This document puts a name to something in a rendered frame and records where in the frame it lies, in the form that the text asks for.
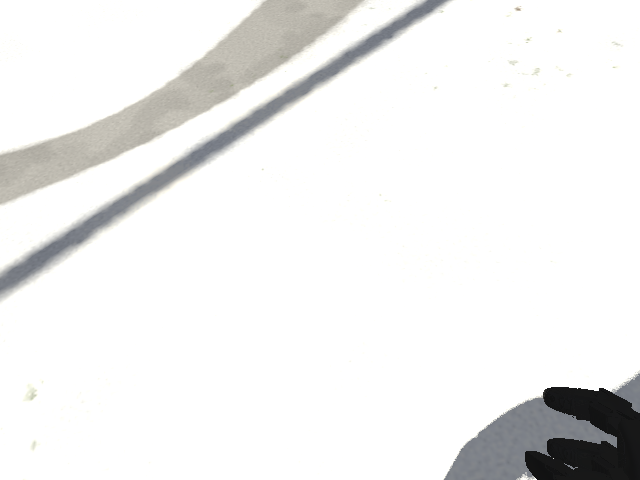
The right robot hand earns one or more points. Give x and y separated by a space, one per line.
606 411

